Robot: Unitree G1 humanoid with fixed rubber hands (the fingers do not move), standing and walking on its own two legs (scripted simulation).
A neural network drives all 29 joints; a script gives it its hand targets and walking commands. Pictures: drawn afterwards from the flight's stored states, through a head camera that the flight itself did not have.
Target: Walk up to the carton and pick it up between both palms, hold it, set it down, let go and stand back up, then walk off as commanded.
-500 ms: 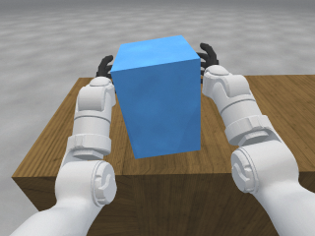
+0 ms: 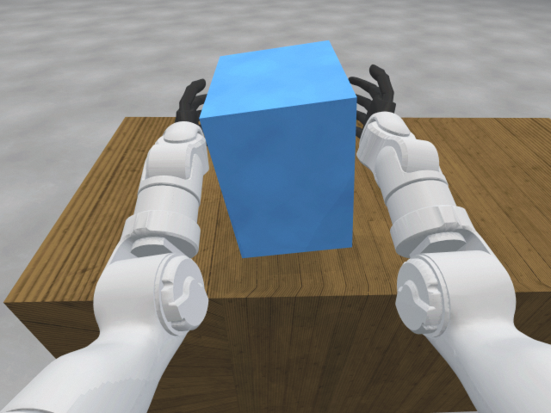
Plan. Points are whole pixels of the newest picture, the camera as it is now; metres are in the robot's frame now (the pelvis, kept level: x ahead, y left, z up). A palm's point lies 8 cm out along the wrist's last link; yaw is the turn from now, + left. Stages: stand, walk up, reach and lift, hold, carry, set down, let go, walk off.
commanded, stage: set down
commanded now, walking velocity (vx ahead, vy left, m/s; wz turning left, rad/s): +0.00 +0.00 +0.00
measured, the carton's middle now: (285, 150) +0.44 -0.01 +0.22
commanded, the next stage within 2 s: none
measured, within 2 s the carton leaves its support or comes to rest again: neither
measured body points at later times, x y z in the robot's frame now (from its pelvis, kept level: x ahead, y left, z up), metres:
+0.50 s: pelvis +0.01 +0.00 +0.00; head +0.02 +0.05 +0.45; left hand +0.48 +0.13 +0.19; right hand +0.46 -0.13 +0.23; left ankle +0.04 +0.09 -0.74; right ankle +0.03 -0.15 -0.74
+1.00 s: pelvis +0.01 +0.00 +0.00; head +0.02 +0.06 +0.45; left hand +0.49 +0.12 +0.16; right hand +0.45 -0.13 +0.21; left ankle +0.04 +0.09 -0.74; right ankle +0.03 -0.15 -0.74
